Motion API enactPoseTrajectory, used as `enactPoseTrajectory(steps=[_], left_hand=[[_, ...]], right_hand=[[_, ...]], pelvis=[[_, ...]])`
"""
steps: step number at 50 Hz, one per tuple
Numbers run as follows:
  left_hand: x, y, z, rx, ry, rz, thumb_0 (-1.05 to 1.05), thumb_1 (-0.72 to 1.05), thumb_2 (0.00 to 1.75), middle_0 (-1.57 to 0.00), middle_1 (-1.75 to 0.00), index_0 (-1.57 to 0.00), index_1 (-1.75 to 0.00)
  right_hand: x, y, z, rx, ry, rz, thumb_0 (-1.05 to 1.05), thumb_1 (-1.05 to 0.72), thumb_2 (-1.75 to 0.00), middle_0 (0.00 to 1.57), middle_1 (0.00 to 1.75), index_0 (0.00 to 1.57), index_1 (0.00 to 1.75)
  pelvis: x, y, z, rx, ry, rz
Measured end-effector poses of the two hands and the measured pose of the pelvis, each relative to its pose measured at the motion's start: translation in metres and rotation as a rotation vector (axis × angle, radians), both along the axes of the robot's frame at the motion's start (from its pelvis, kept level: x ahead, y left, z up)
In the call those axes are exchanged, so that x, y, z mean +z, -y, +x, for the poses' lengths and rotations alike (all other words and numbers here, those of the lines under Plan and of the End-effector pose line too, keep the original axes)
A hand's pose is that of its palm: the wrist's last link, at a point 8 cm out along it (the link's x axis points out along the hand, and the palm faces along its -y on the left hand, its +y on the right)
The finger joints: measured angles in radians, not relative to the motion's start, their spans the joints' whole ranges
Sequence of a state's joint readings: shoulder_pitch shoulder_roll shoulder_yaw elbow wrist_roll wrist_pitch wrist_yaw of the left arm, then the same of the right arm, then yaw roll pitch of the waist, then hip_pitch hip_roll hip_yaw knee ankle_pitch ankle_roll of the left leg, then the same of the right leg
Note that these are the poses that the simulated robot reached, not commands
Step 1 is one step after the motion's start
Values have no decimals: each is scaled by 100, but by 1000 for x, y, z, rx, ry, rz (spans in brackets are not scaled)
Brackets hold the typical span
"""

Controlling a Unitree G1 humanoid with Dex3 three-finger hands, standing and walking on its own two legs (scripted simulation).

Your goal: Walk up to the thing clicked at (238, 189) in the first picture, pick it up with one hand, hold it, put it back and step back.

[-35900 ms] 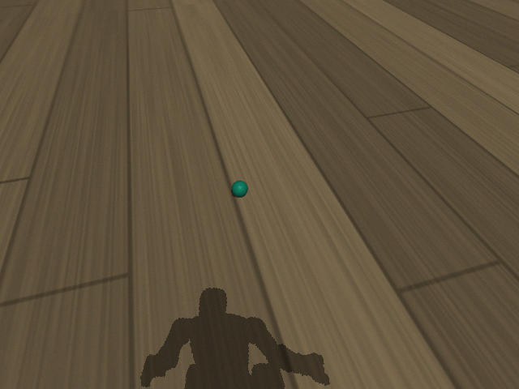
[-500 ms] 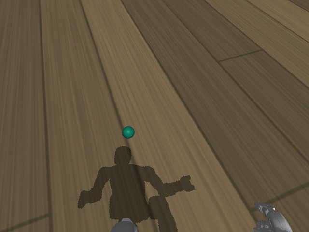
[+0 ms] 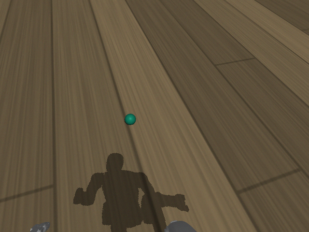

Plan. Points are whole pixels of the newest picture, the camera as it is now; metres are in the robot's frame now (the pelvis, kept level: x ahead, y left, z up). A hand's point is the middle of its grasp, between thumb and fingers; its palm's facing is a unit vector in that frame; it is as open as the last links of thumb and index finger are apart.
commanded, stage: step back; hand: left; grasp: from above
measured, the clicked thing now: (130, 119) +1.00 +0.14 -0.72
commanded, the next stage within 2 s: stand in 1.34 s
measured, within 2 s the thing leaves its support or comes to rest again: neither
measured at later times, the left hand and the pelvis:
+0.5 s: hand out of the picture -0.07 +0.27 -0.14, palm faces +0.02 -0.90 -0.43, open 7.4 cm; pelvis -0.13 -0.01 +0.00, yaw +0 degrees
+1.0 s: hand out of the picture -0.03 +0.22 -0.14, palm faces +0.02 -0.92 -0.38, open 7.4 cm; pelvis -0.10 -0.04 +0.00, yaw +0 degrees
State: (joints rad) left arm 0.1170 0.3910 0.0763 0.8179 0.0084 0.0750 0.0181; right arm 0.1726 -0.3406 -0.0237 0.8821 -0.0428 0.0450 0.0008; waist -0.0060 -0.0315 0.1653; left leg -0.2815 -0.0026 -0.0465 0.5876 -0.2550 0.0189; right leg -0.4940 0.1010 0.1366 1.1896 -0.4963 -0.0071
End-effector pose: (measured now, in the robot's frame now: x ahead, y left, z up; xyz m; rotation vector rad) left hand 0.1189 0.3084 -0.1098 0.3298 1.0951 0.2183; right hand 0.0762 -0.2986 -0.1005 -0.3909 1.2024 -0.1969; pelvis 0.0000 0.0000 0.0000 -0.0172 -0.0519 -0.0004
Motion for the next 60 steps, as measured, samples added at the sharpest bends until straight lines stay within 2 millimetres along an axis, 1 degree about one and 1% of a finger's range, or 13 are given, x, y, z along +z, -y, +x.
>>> enactPoseTrajectory(steps=[5,10,12,15,19,23,26,30,35,40,45,52,60], left_hand=[[-6,6,-57,-15,-63,-3,0,91,89,-20,-30,-20,-30],[-12,17,-117,-36,-133,34,0,91,89,-20,-30,-20,-30],[-8,23,-143,-28,-155,34,0,91,89,-20,-30,-20,-30],[4,25,-175,-5,-169,43,0,91,89,-20,-30,-20,-31],[16,20,-195,19,-156,62,1,90,89,-20,-30,-20,-31],[19,8,-199,25,-93,72,1,90,89,-20,-30,-20,-31],[13,-5,-201,40,-55,63,0,90,89,-20,-30,-20,-31],[6,-11,-204,41,-71,40,0,91,89,-20,-30,-20,-30],[6,-6,-197,19,-77,6,0,91,89,-20,-30,-20,-30],[4,7,-183,0,-88,4,0,91,89,-20,-30,-20,-30],[4,29,-168,9,-67,23,0,91,89,-20,-30,-20,-30],[15,46,-155,30,-39,13,0,90,89,-20,-30,-20,-31],[2,23,-133,55,-36,16,0,90,89,-20,-30,-20,-31]], right_hand=[[7,11,-8,14,87,-13,1,-90,-89,21,30,21,30],[-7,32,-27,5,165,2,1,-90,-89,21,30,21,30],[-12,37,-45,-17,163,12,1,-91,-89,20,30,20,30],[-12,38,-77,-45,119,35,1,-91,-89,20,30,20,30],[-17,38,-120,-57,52,45,1,-91,-89,20,30,20,30],[-25,32,-156,-39,-39,43,1,-91,-90,20,30,20,30],[-26,22,-171,-22,-82,40,1,-91,-90,20,30,20,30],[-17,7,-180,-35,-39,51,1,-91,-89,20,30,20,30],[-3,9,-181,-49,-2,42,1,-91,-89,21,30,21,30],[-2,28,-172,-59,7,32,1,-90,-89,21,30,21,30],[-19,49,-152,-70,-12,31,1,-91,-89,20,30,20,30],[-21,43,-109,-14,-3,62,1,-91,-90,20,30,20,30],[-27,21,-78,10,8,56,1,-91,-90,20,30,20,30]], pelvis=[[-1,6,-38,-36,-19,6],[-14,17,-81,-87,-7,6],[-13,20,-94,-69,9,-23],[-4,24,-104,-92,1,35],[1,22,-118,-61,-11,43],[-2,17,-130,-19,-18,23],[-5,10,-137,16,-15,23],[-3,3,-140,-3,0,49],[5,6,-137,-7,-1,27],[3,18,-128,-15,-7,31],[-5,33,-114,-5,-2,-5],[3,37,-97,7,-13,29],[-6,22,-85,29,-6,32]])
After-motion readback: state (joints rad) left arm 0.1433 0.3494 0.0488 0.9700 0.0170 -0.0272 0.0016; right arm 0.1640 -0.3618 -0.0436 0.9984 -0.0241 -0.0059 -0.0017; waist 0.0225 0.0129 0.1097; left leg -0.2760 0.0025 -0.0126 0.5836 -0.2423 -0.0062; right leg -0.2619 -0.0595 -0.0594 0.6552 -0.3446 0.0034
